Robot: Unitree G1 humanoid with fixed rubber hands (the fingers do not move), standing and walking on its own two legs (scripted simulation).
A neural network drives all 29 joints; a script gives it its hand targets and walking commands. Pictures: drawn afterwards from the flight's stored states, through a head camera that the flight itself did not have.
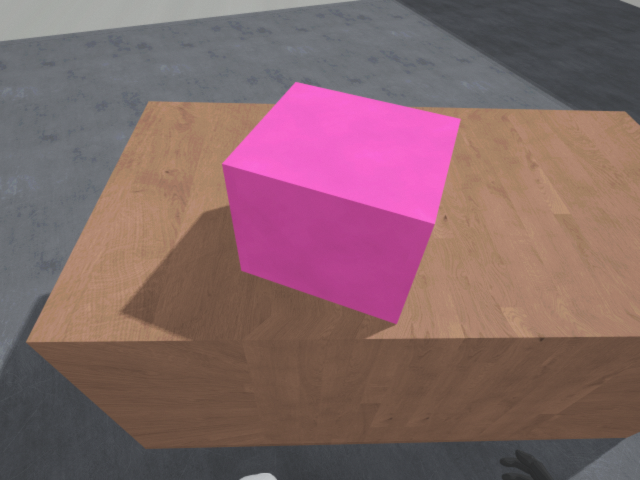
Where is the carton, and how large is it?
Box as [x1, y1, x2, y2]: [222, 82, 460, 323]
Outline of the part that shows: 295,82 222,163 241,270 396,323 434,224 460,119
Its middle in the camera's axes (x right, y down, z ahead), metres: +0.04 -0.06 +0.67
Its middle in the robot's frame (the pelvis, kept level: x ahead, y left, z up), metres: +0.55 +0.00 +0.02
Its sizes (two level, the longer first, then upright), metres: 0.291 0.256 0.243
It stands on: a pedestal, 0.64 m high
